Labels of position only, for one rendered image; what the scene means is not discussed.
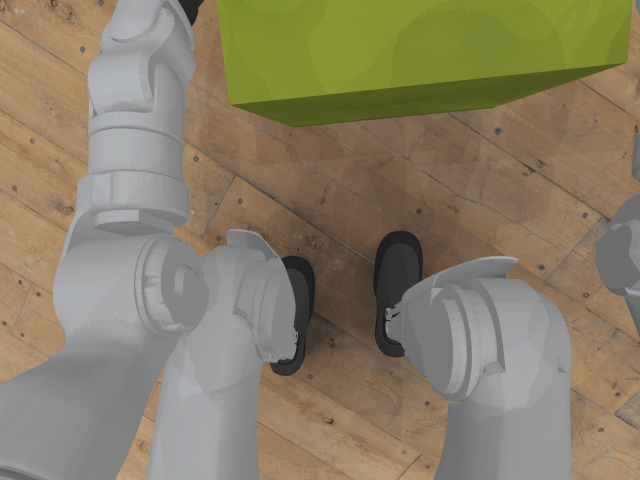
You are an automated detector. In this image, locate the robot left upper arm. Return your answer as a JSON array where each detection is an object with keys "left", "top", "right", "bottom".
[{"left": 0, "top": 233, "right": 210, "bottom": 480}]

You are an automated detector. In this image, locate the left robot thigh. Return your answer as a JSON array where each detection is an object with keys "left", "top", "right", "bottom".
[{"left": 146, "top": 246, "right": 292, "bottom": 480}]

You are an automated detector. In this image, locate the robot right upper arm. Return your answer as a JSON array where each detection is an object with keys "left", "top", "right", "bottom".
[{"left": 596, "top": 192, "right": 640, "bottom": 338}]

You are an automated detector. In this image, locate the carton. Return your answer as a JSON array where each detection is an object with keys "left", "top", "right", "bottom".
[{"left": 216, "top": 0, "right": 633, "bottom": 127}]

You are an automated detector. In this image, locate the right robot foot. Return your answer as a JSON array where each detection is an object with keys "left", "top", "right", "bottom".
[{"left": 373, "top": 231, "right": 423, "bottom": 357}]

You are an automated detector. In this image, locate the left robot hand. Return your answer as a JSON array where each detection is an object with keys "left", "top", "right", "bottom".
[{"left": 178, "top": 0, "right": 204, "bottom": 26}]

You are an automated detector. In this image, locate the left robot forearm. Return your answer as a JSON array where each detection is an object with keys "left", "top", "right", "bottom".
[{"left": 53, "top": 0, "right": 196, "bottom": 312}]

